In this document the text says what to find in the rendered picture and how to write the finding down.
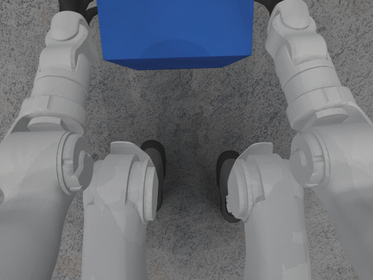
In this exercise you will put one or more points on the left robot upper arm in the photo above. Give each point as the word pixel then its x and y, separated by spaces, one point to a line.
pixel 40 172

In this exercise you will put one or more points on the left robot hand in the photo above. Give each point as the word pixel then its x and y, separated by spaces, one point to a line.
pixel 80 7

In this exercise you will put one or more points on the robot right forearm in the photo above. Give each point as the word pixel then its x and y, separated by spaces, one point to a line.
pixel 305 70

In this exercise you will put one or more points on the left robot foot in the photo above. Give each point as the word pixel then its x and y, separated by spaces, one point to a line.
pixel 158 156

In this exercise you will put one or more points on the carton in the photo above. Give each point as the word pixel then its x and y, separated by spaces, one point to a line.
pixel 175 34

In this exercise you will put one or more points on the robot left forearm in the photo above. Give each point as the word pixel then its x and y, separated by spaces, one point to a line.
pixel 62 82

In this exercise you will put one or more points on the right robot upper arm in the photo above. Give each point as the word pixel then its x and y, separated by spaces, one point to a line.
pixel 336 162

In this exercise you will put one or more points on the right robot hand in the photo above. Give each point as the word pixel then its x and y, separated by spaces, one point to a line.
pixel 269 4

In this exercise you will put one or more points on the right robot foot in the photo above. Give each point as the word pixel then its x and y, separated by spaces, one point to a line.
pixel 225 163

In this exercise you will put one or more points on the robot foot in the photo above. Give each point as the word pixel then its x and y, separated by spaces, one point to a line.
pixel 225 163
pixel 158 156

